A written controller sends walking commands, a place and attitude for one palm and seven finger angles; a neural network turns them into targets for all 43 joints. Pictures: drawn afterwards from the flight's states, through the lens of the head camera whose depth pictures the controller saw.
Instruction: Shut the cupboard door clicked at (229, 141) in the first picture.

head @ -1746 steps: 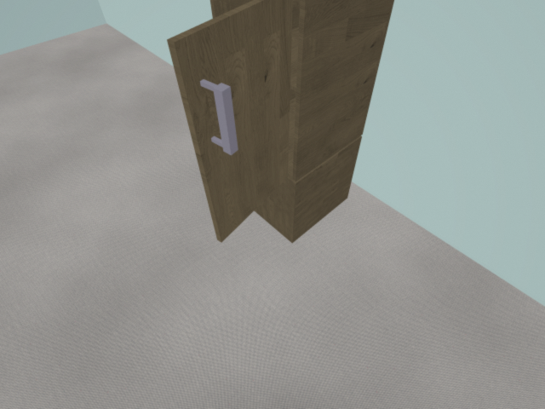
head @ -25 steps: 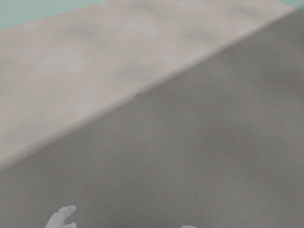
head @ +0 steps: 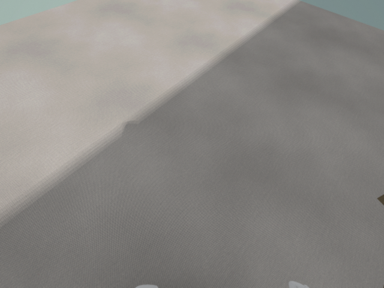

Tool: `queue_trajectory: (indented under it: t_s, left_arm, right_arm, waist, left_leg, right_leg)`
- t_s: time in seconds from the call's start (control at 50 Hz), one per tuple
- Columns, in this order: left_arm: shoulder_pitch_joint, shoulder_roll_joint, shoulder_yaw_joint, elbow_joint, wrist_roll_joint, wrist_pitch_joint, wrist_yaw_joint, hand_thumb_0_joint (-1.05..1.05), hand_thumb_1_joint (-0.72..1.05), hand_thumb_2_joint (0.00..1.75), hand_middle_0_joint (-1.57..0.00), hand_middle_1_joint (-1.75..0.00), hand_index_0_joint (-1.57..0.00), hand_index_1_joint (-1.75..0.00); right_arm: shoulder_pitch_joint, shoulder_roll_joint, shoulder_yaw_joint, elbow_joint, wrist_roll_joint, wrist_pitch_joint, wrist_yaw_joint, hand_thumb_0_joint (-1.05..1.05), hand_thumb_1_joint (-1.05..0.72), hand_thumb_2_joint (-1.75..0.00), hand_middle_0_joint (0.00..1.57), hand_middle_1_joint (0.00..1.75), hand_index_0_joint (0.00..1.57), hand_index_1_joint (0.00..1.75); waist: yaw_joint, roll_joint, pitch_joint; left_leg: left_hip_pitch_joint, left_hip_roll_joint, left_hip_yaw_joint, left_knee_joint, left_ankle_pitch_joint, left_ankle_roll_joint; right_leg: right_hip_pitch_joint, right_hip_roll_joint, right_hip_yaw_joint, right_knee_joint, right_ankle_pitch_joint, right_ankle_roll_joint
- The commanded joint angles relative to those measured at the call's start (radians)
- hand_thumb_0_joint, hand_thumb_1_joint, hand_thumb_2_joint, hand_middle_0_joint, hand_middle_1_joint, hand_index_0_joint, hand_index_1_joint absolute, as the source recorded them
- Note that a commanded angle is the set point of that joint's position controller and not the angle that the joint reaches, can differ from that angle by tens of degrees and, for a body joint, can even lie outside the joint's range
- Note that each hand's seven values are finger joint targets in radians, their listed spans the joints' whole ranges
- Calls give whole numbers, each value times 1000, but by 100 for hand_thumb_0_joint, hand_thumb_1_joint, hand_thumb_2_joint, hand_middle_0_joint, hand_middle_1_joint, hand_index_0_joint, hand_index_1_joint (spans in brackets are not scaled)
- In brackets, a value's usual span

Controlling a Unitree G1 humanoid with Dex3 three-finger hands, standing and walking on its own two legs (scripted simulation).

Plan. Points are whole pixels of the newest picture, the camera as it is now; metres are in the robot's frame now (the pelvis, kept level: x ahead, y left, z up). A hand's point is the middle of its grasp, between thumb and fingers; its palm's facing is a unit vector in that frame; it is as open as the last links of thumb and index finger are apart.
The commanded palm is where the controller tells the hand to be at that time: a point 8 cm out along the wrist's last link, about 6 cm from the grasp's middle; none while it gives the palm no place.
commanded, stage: turn to face it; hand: left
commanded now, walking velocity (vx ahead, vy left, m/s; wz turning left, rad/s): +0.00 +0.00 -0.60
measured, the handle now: out of the picture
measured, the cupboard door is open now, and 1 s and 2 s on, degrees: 64 64 64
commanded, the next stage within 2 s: take the last steps up to it in 1.66 s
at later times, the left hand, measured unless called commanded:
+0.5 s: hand (138, 268) +0.17 +0.13 -0.14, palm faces -0.32 -0.90 -0.28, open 7.4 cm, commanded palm none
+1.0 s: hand (139, 259) +0.20 +0.14 -0.17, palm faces -0.53 -0.83 -0.20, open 7.4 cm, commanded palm none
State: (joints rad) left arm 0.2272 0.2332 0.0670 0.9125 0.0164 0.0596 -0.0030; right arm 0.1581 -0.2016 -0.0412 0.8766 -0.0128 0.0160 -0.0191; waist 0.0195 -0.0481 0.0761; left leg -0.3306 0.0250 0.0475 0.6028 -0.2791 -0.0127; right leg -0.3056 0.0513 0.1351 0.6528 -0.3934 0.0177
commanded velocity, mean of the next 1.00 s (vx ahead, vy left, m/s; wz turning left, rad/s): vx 0.00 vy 0.00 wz -0.60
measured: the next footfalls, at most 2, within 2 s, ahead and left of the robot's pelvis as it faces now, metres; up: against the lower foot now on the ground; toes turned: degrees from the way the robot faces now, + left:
right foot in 0.44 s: -0.01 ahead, -0.14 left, +0.00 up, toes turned -22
left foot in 0.88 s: +0.12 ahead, +0.06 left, +0.00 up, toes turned -30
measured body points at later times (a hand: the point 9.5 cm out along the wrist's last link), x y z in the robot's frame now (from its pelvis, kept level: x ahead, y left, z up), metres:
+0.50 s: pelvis -0.01 -0.03 +0.00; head +0.02 -0.06 +0.44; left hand +0.19 +0.18 -0.12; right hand -0.07 -0.29 -0.16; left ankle +0.01 +0.10 -0.70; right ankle -0.05 -0.13 -0.73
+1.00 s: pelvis +0.03 -0.01 +0.01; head +0.09 +0.00 +0.45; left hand +0.23 +0.18 -0.15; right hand -0.03 -0.27 -0.11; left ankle +0.08 +0.08 -0.73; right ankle -0.07 -0.10 -0.66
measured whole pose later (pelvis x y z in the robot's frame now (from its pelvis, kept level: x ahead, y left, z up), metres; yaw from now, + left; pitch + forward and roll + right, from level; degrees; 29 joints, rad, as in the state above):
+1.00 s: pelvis +0.03 -0.01 +0.01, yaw -36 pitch +1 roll -2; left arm 0.21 0.27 0.09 0.93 0.02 0.07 -0.01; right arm 0.17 -0.19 -0.02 0.86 -0.03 0.01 -0.03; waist 0.03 -0.06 0.08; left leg -0.27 0.06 0.10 0.56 -0.31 0.02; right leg -0.44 0.06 0.05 1.01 -0.50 0.03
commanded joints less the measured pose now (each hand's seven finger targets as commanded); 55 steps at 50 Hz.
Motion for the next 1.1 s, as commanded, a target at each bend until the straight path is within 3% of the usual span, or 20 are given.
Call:
queue_trajectory:
  t_s: [0.0,0.08,0.28,0.36,0.38,0.4,0.42,0.44,0.46,0.48,0.5,0.56,0.72,0.82,0.84,0.86,0.88,0.9,0.98,1.08]
  left_arm:
    - [-41,109,41,-110,7,-10,-4,0,90,90,-20,-30,-20,-30]
    - [-39,95,45,-85,7,3,-34,0,90,90,-20,-30,-20,-30]
    - [-126,57,25,-119,5,0,-40,0,90,90,-20,-30,-20,-30]
    - [-81,74,24,-108,5,-15,-33,0,90,90,-20,-30,-20,-30]
    - [-19,92,30,-89,4,-19,-30,0,90,90,-20,-30,-20,-30]
    - [51,159,43,-67,11,-31,-22,0,90,90,-20,-30,-20,-30]
    - [87,266,61,-55,18,-45,-8,0,90,90,-20,-30,-20,-30]
    - [116,289,61,-48,2,-41,4,0,90,90,-20,-30,-20,-30]
    - [87,262,61,-56,1,-35,12,0,90,90,-20,-30,-20,-30]
    - [25,238,62,-66,4,-40,21,0,90,90,-20,-30,-20,-30]
    - [-24,203,48,-79,0,-42,21,0,90,90,-20,-30,-20,-30]
    - [-90,171,36,-106,2,-49,15,0,90,90,-20,-30,-20,-30]
    - [15,189,47,-70,8,-50,8,0,90,90,-20,-30,-20,-30]
    - [-70,188,53,-84,1,-35,11,0,90,90,-20,-30,-20,-30]
    - [-65,152,44,-94,-7,-31,8,0,90,90,-20,-30,-20,-30]
    - [-30,90,33,-103,-16,-28,2,0,90,90,-20,-30,-20,-30]
    - [-32,87,30,-114,-11,-27,-2,0,90,90,-20,-30,-20,-30]
    - [-47,109,35,-118,0,-23,-4,0,90,90,-20,-30,-20,-30]
    - [-45,105,43,-81,6,-5,-28,0,90,90,-20,-30,-20,-30]
    - [-89,72,33,-91,1,3,-36,0,90,90,-20,-30,-20,-30]
  right_arm:
    - [124,-232,-39,-55,-20,-21,-27,0,-90,-90,20,30,20,30]
    - [41,-189,-27,-83,-18,-21,-29,0,-90,-90,20,30,20,30]
    - [129,-214,-55,-24,-17,-17,-14,0,-90,-90,20,30,20,30]
    - [110,-231,-65,-21,-14,-10,-3,0,-90,-90,20,30,20,30]
    - [81,-230,-66,-26,-9,-7,0,0,-90,-90,20,30,20,30]
    - [76,-190,-61,-37,0,-5,6,0,-90,-90,20,30,20,30]
    - [36,-104,-36,-84,-1,-2,10,0,-90,-90,20,30,20,30]
    - [4,-146,-34,-99,-2,16,1,0,-90,-90,20,30,20,30]
    - [-20,-135,-36,-103,-3,23,2,0,-90,-90,20,30,20,30]
    - [-1,-129,-37,-85,-2,24,-2,0,-90,-90,20,30,20,30]
    - [6,-152,-42,-65,-3,23,-1,0,-90,-90,20,30,20,30]
    - [63,-142,-42,-35,-6,25,12,0,-90,-90,20,30,20,30]
    - [-27,-123,-36,-73,0,9,-1,0,-90,-90,20,30,20,30]
    - [110,-121,-31,-40,11,-10,-14,0,-90,-90,20,30,20,30]
    - [132,-159,-36,-30,8,-19,-19,0,-90,-90,20,30,20,30]
    - [143,-241,-51,-36,-3,-26,-20,0,-90,-90,20,30,20,30]
    - [163,-285,-55,-50,-11,-21,-24,0,-90,-90,20,30,20,30]
    - [152,-266,-47,-62,-19,-15,-23,0,-90,-90,20,30,20,30]
    - [53,-191,-25,-84,-19,-23,-31,0,-90,-90,20,30,20,30]
    - [128,-196,-37,-47,-14,-22,-28,0,-90,-90,20,30,20,30]
  waist:
    - [-50,267,-117]
    - [-20,211,-72]
    - [-65,268,-116]
    - [-37,242,-129]
    - [5,209,-146]
    - [38,38,-170]
    - [65,-297,-129]
    - [77,-245,-127]
    - [57,-149,-74]
    - [25,-244,-84]
    - [7,-206,-70]
    - [-42,-97,-104]
    - [10,-77,-108]
    - [-62,-100,-146]
    - [-67,-18,-164]
    - [-63,240,-189]
    - [-65,361,-175]
    - [-67,244,-147]
    - [-20,225,-82]
    - [-45,217,-117]
  left_leg:
    - [182,419,-330,-312,336,160]
    - [171,305,-96,-287,350,128]
    - [262,346,32,-225,416,143]
    - [205,350,87,-116,391,92]
    - [141,323,119,-36,311,52]
    - [31,258,161,119,142,-2]
    - [-260,94,180,349,-356,-59]
    - [-292,72,31,513,-382,-54]
    - [-327,92,-25,562,-308,-50]
    - [-357,95,-40,584,-267,-56]
    - [-340,100,-58,599,-192,-63]
    - [-232,81,-40,538,-67,-77]
    - [-207,29,-43,280,-145,-81]
    - [102,-6,-30,-113,33,-61]
    - [248,54,-66,-216,99,-44]
    - [354,273,-290,-292,192,27]
    - [330,449,-401,-298,367,134]
    - [241,457,-358,-280,395,179]
    - [204,313,-113,-256,531,129]
    - [314,314,-25,-229,565,139]
  right_leg:
    - [-229,-49,-53,489,-192,21]
    - [-239,-80,-118,547,-50,46]
    - [-141,-90,-213,199,-49,40]
    - [24,-65,-247,-47,72,8]
    - [131,-69,-239,-165,187,-6]
    - [259,-165,-113,-274,296,-43]
    - [348,-400,244,-328,592,-144]
    - [267,-462,295,-335,661,-226]
    - [234,-423,231,-335,622,-229]
    - [244,-383,243,-337,564,-219]
    - [214,-344,192,-336,506,-206]
    - [139,-260,80,-334,402,-169]
    - [198,-269,224,-293,509,-223]
    - [54,-208,225,-173,518,-143]
    - [-53,-132,175,-108,408,-91]
    - [-203,3,56,55,86,-33]
    - [-256,15,-79,276,-243,4]
    - [-221,-28,-62,415,-232,3]
    - [-254,-68,-100,545,-77,43]
    - [-265,-89,-153,440,-32,55]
